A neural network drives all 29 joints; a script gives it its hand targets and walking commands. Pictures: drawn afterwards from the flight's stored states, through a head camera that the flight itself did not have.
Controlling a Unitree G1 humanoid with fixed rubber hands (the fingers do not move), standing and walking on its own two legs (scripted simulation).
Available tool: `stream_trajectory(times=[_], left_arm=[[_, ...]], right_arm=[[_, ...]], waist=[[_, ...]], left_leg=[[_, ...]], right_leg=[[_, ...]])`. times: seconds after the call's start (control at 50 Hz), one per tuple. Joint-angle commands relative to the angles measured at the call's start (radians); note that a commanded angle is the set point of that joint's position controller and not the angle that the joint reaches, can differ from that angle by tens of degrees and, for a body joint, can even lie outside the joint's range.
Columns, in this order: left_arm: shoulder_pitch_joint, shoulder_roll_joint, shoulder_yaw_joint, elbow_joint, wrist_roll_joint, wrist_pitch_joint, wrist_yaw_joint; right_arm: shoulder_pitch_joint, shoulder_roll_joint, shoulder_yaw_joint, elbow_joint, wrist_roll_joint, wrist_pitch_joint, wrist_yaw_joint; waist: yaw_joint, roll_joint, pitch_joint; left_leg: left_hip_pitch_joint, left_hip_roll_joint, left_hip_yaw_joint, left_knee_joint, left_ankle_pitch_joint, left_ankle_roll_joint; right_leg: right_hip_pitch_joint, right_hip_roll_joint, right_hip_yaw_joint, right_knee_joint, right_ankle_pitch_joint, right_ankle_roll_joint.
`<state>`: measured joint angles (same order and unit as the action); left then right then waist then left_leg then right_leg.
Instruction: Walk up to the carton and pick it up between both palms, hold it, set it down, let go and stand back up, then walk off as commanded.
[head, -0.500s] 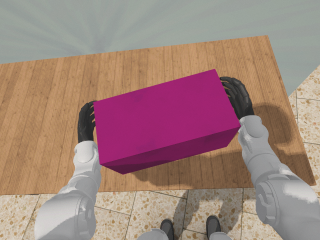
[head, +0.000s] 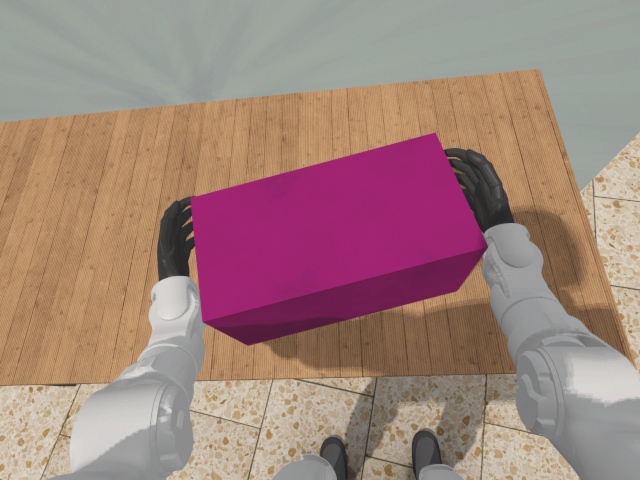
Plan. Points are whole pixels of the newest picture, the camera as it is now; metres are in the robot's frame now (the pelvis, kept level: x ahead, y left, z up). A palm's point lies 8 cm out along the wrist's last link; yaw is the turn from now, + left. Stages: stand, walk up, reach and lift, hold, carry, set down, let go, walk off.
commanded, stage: set down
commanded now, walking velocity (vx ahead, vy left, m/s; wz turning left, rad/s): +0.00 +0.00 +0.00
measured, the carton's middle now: (333, 248) +0.40 +0.03 -0.05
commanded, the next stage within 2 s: none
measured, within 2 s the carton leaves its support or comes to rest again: neither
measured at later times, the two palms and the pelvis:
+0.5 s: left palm (174, 271) +0.36 +0.23 -0.02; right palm (529, 183) +0.45 -0.21 +0.00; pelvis -0.02 -0.01 -0.01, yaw -1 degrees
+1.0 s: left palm (171, 306) +0.31 +0.23 -0.02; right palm (534, 233) +0.39 -0.22 -0.02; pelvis -0.06 -0.01 -0.02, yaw -1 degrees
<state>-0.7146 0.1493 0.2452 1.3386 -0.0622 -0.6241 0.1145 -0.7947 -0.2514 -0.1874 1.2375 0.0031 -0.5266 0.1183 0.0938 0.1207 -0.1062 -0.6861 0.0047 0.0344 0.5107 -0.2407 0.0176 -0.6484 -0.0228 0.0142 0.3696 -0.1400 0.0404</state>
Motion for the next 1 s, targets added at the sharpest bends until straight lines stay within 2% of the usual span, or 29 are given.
stream_trajectory(times=[0.0, 0.02, 0.1, 0.14, 0.16, 0.24, 0.26, 0.28, 0.32, 0.38, 0.42, 0.48, 0.52, 0.54, 0.6, 0.64, 0.7, 0.72, 0.74, 0.76, 0.8, 0.82, 0.84, 0.88, 0.98], left_arm=[[-0.35, 0.181, -0.123, -0.084, -0.128, 0.062, -0.015], [-0.331, 0.204, -0.141, -0.114, -0.159, 0.076, -0.006], [-0.322, 0.209, -0.214, -0.239, -0.234, 0.116, 0.009], [-0.326, 0.217, -0.225, -0.265, -0.252, 0.14, 0.008], [-0.332, 0.219, -0.225, -0.27, -0.249, 0.153, 0.005], [-0.307, 0.225, -0.226, -0.271, -0.243, 0.211, -0.006], [-0.311, 0.227, -0.223, -0.25, -0.241, 0.223, -0.01], [-0.302, 0.222, -0.223, -0.256, -0.237, 0.232, -0.013], [-0.305, 0.232, -0.22, -0.249, -0.239, 0.246, -0.024], [-0.314, 0.253, -0.214, -0.261, -0.24, 0.24, -0.028], [-0.32, 0.265, -0.217, -0.254, -0.247, 0.232, -0.029], [-0.272, 0.285, -0.198, -0.258, -0.239, 0.225, -0.034], [-0.279, 0.299, -0.191, -0.246, -0.246, 0.215, -0.036], [-0.279, 0.306, -0.189, -0.25, -0.242, 0.214, -0.036], [-0.288, 0.315, -0.189, -0.221, -0.249, 0.208, -0.033], [-0.314, 0.313, -0.203, -0.201, -0.262, 0.202, -0.03], [-0.285, 0.311, -0.215, -0.241, -0.269, 0.198, -0.018], [-0.298, 0.307, -0.229, -0.231, -0.273, 0.198, -0.016], [-0.291, 0.307, -0.228, -0.246, -0.275, 0.199, -0.014], [-0.306, 0.3, -0.239, -0.248, -0.276, 0.197, -0.01], [-0.308, 0.294, -0.256, -0.283, -0.286, 0.199, -0.001], [-0.309, 0.292, -0.264, -0.287, -0.285, 0.199, 0.003], [-0.296, 0.291, -0.264, -0.295, -0.285, 0.203, 0.006], [-0.293, 0.282, -0.274, -0.332, -0.283, 0.204, 0.015], [-0.27, 0.268, -0.272, -0.352, -0.272, 0.221, 0.026]], right_arm=[[-0.5, -0.229, 0.179, -0.046, 0.135, 0.025, -0.058], [-0.506, -0.268, 0.222, -0.062, 0.196, 0.029, -0.063], [-0.517, -0.313, 0.303, -0.06, 0.346, 0.034, -0.067], [-0.521, -0.329, 0.324, -0.059, 0.397, 0.051, -0.057], [-0.519, -0.34, 0.32, -0.048, 0.402, 0.063, -0.053], [-0.496, -0.386, 0.333, -0.026, 0.435, 0.115, -0.028], [-0.506, -0.395, 0.334, -0.018, 0.438, 0.128, -0.022], [-0.496, -0.395, 0.342, -0.014, 0.443, 0.141, -0.018], [-0.5, -0.4, 0.351, -0.022, 0.443, 0.152, -0.014], [-0.493, -0.385, 0.364, -0.047, 0.438, 0.16, -0.012], [-0.492, -0.38, 0.37, -0.05, 0.443, 0.164, -0.009], [-0.447, -0.376, 0.379, -0.078, 0.447, 0.159, -0.014], [-0.445, -0.355, 0.387, -0.099, 0.45, 0.158, -0.018], [-0.434, -0.362, 0.373, -0.087, 0.445, 0.159, -0.021], [-0.443, -0.359, 0.367, -0.087, 0.446, 0.166, -0.027], [-0.451, -0.355, 0.358, -0.08, 0.443, 0.175, -0.029], [-0.423, -0.38, 0.334, -0.094, 0.445, 0.175, -0.028], [-0.428, -0.387, 0.32, -0.072, 0.444, 0.181, -0.028], [-0.424, -0.388, 0.32, -0.088, 0.441, 0.181, -0.027], [-0.429, -0.399, 0.301, -0.08, 0.44, 0.18, -0.025], [-0.419, -0.412, 0.285, -0.1, 0.44, 0.182, -0.021], [-0.416, -0.418, 0.272, -0.084, 0.438, 0.183, -0.019], [-0.408, -0.425, 0.276, -0.095, 0.446, 0.184, -0.015], [-0.393, -0.436, 0.26, -0.103, 0.449, 0.18, -0.007], [-0.362, -0.455, 0.249, -0.125, 0.459, 0.176, 0.009]], waist=[[0.061, -0.171, -0.902], [0.08, -0.172, -0.947], [0.079, -0.163, -1.095], [0.093, -0.179, -1.113], [0.086, -0.187, -1.108], [0.077, -0.221, -1.014], [0.085, -0.236, -0.974], [0.086, -0.228, -0.955], [0.075, -0.254, -0.93], [0.074, -0.266, -0.938], [0.079, -0.251, -0.933], [0.077, -0.269, -0.928], [0.079, -0.277, -0.931], [0.067, -0.275, -0.917], [0.073, -0.28, -0.891], [0.063, -0.285, -0.863], [0.054, -0.261, -0.861], [0.04, -0.245, -0.841], [0.045, -0.249, -0.844], [0.028, -0.245, -0.838], [0.025, -0.226, -0.846], [0.012, -0.219, -0.836], [0.028, -0.216, -0.821], [0.016, -0.21, -0.838], [0.023, -0.219, -0.812]], left_leg=[[0.158, 0.029, 0.038, 0.106, 0.644, -0.112], [0.183, 0.031, 0.043, 0.13, 0.719, -0.116], [0.284, 0.047, 0.039, 0.196, 0.937, -0.123], [0.319, 0.05, 0.039, 0.203, 0.942, -0.117], [0.349, 0.057, 0.031, 0.204, 0.935, -0.117], [0.403, 0.057, 0.02, 0.185, 0.846, -0.107], [0.383, 0.056, 0.021, 0.175, 0.805, -0.104], [0.375, 0.056, 0.023, 0.172, 0.799, -0.102], [0.344, 0.046, 0.029, 0.177, 0.758, -0.094], [0.269, 0.037, 0.042, 0.188, 0.709, -0.082], [0.209, 0.03, 0.05, 0.192, 0.649, -0.079], [0.122, 0.021, 0.062, 0.192, 0.587, -0.068], [0.041, 0.014, 0.071, 0.178, 0.494, -0.058], [0.034, 0.011, 0.069, 0.172, 0.464, -0.058], [-0.02, 0.009, 0.072, 0.167, 0.37, -0.052], [-0.058, 0.005, 0.068, 0.157, 0.285, -0.049], [-0.013, 0.01, 0.057, 0.155, 0.267, -0.054], [-0.007, 0.011, 0.049, 0.151, 0.238, -0.058], [-0.004, 0.01, 0.049, 0.157, 0.225, -0.056], [0.011, 0.015, 0.036, 0.146, 0.188, -0.058], [0.025, 0.025, 0.022, 0.139, 0.168, -0.057], [0.028, 0.028, 0.014, 0.136, 0.144, -0.059], [0.037, 0.03, 0.012, 0.132, 0.138, -0.059], [0.065, 0.039, -0.011, 0.121, 0.111, -0.06], [0.08, 0.045, -0.032, 0.109, 0.064, -0.059]], right_leg=[[0.394, 0.109, -0.07, 0.183, 0.43, -0.045], [0.407, 0.118, -0.067, 0.197, 0.475, -0.043], [0.354, 0.156, -0.072, 0.236, 0.552, -0.04], [0.312, 0.163, -0.068, 0.23, 0.517, -0.038], [0.278, 0.162, -0.076, 0.226, 0.484, -0.039], [0.184, 0.157, -0.08, 0.201, 0.361, -0.043], [0.171, 0.157, -0.079, 0.202, 0.327, -0.042], [0.178, 0.158, -0.076, 0.206, 0.333, -0.044], [0.184, 0.154, -0.073, 0.213, 0.331, -0.036], [0.225, 0.15, -0.061, 0.232, 0.359, -0.031], [0.232, 0.143, -0.057, 0.251, 0.348, -0.03], [0.319, 0.131, -0.039, 0.276, 0.392, -0.017], [0.371, 0.118, -0.027, 0.286, 0.364, -0.01], [0.367, 0.114, -0.028, 0.291, 0.347, -0.01], [0.369, 0.107, -0.011, 0.297, 0.27, -0.007], [0.365, 0.097, 0.0, 0.293, 0.185, -0.008], [0.321, 0.103, -0.012, 0.297, 0.15, -0.013], [0.28, 0.103, -0.019, 0.296, 0.105, -0.016], [0.272, 0.106, -0.018, 0.297, 0.092, -0.018], [0.236, 0.107, -0.032, 0.297, 0.054, -0.018], [0.228, 0.118, -0.043, 0.306, 0.041, -0.02], [0.205, 0.118, -0.051, 0.31, 0.025, -0.021], [0.196, 0.121, -0.052, 0.314, 0.016, -0.022], [0.183, 0.122, -0.063, 0.319, 0.015, -0.021], [0.168, 0.122, -0.068, 0.323, -0.003, -0.021]])
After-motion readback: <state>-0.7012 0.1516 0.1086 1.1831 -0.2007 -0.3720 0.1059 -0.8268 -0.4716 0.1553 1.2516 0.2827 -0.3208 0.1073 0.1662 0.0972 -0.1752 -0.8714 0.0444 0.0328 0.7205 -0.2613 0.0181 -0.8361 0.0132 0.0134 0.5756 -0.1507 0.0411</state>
